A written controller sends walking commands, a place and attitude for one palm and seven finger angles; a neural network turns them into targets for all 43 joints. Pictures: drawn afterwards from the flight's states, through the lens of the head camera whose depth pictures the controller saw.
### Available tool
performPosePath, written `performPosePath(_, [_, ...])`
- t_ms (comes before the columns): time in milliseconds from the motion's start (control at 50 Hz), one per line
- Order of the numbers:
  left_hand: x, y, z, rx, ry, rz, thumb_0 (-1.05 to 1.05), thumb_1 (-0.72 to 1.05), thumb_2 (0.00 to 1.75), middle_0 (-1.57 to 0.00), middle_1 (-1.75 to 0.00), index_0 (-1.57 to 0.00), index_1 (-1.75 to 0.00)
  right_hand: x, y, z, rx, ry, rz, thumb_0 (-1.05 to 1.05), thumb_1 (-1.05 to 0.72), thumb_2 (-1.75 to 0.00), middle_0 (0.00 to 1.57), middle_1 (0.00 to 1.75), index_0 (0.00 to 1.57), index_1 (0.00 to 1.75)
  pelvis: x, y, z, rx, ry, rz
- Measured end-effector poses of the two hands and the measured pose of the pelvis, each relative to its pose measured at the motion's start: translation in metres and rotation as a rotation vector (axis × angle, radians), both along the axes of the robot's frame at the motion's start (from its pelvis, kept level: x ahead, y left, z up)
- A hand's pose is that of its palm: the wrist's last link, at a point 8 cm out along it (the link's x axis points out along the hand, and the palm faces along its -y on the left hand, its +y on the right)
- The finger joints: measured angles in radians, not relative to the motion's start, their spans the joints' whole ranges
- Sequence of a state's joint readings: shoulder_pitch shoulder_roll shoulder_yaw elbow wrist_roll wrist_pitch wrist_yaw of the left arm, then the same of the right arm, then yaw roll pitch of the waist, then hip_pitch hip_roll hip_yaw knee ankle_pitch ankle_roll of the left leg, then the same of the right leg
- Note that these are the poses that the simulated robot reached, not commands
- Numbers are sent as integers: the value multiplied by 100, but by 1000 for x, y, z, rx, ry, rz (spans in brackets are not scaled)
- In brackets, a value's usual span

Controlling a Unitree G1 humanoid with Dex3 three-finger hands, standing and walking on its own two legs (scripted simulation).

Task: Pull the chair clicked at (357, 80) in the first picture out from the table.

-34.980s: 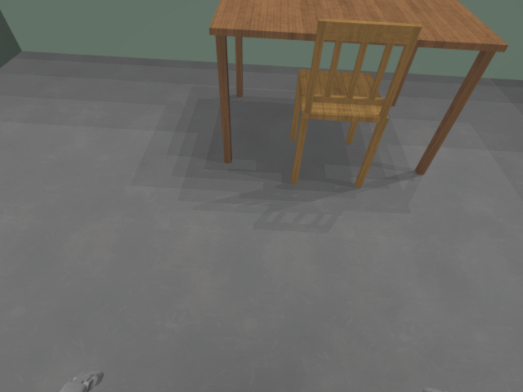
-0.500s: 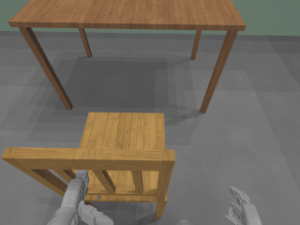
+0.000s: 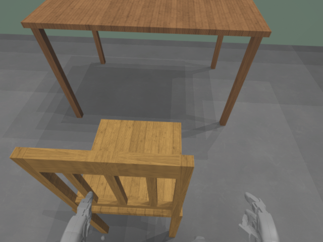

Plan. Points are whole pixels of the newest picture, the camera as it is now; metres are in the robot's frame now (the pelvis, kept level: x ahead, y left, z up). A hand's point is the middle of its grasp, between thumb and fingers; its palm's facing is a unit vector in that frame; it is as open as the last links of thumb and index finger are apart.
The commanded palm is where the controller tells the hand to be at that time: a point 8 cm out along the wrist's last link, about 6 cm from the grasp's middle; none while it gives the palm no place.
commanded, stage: draw the hand back to the body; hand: left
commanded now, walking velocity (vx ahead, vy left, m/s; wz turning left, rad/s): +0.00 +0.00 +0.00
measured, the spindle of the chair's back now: (117, 188) +0.27 +0.13 -0.05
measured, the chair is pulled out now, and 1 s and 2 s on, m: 0.63 0.63 0.63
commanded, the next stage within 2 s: step back with the hand held close in 1.62 s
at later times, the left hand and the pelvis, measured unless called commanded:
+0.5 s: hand (75, 231) +0.15 +0.17 +0.06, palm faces -0.02 -1.00 -0.09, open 17.4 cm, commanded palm +0.13 +0.24 +0.09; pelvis -0.01 +0.00 -0.01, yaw +0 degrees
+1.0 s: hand (17, 184) +0.20 +0.23 +0.17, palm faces +0.39 -0.81 -0.44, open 12.8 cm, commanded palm +0.15 +0.28 +0.20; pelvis +0.02 -0.01 +0.05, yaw +0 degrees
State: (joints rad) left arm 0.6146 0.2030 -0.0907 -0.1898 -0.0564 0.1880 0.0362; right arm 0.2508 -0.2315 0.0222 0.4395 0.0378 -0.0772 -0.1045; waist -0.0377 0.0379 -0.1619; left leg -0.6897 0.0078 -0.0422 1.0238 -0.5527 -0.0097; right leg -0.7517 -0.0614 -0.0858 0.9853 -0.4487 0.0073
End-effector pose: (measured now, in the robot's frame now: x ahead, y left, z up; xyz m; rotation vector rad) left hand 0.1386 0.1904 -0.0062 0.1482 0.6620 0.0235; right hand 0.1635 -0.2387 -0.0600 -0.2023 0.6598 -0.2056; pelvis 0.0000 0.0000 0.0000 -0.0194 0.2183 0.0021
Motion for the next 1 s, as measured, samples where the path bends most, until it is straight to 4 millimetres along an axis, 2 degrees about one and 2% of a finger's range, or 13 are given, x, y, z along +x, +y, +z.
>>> performPosePath(80, [-7,2,3,-22,-12,15,-1,-54,20,0,0,0,0,1,-1,0,-5,-9,-6,1,-90,-90,20,30,21,30,0,0,-2,-4,5,3])
performPosePath(200, [-3,7,28,-104,-241,53,-1,-54,20,0,0,-2,-1,2,-1,-7,-5,-16,-2,1,-90,-90,20,30,20,30,-2,0,-8,-7,16,6])
performPosePath(360, [-3,26,53,-64,-458,-3,-1,-54,20,0,0,-3,-2,2,5,-23,38,1,9,1,-90,-90,20,30,20,30,-9,-2,-15,-13,14,6])
performPosePath(460, [-5,33,61,-65,-466,-46,-1,-54,20,0,0,-3,-2,1,11,-26,70,2,10,1,-90,-90,20,30,20,30,-12,-2,-12,-15,-1,5])
performPosePath(520, [-5,37,78,-61,-501,-49,-1,-53,20,0,-1,-4,-2,0,13,-21,78,-4,6,1,-90,-90,20,30,20,30,-12,-2,-7,-15,-18,8])
performPosePath(560, [-3,41,97,-42,-558,-46,-1,-51,21,-1,-1,-4,-3,0,14,-16,81,-12,6,1,-90,-90,20,30,20,30,-11,-2,-2,-16,-31,12])
performPosePath(660, [-2,57,134,225,-528,57,-1,-41,26,-2,-3,-5,-5,3,17,2,73,-18,12,1,-90,-90,20,30,20,30,-4,-1,16,-11,-90,9])
performPosePath(840, [2,70,154,341,-492,211,-1,-12,40,-6,-9,-7,-9,13,12,26,49,-27,45,1,-90,-90,20,30,20,30,5,-4,39,2,-188,9])
performPosePath(1000, [18,79,201,433,-626,232,0,16,54,-10,-15,-10,-15,28,5,37,41,-43,75,1,-90,-90,20,30,20,30,16,-10,51,7,-233,7])
